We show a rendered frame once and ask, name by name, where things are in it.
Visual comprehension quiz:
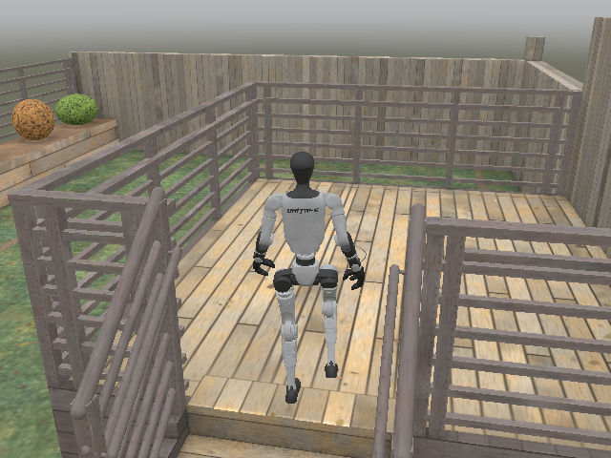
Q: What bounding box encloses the robot left upper arm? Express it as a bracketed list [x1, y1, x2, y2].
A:
[259, 194, 284, 246]

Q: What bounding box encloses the right robot forearm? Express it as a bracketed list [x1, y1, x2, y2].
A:
[341, 232, 362, 272]

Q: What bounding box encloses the robot left hand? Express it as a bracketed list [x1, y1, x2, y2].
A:
[253, 259, 275, 276]

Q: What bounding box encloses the robot right upper arm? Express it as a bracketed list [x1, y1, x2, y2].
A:
[323, 193, 349, 247]

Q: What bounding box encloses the right robot shin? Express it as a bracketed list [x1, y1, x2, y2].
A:
[324, 301, 337, 366]

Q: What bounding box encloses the robot right hand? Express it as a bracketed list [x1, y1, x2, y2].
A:
[343, 266, 365, 290]

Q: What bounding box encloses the robot shin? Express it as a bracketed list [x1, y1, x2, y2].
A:
[324, 301, 337, 366]
[281, 324, 297, 390]

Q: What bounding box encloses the left robot forearm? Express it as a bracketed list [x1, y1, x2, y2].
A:
[253, 231, 269, 263]

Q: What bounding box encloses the left robot shin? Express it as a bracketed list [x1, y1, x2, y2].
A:
[281, 324, 297, 390]

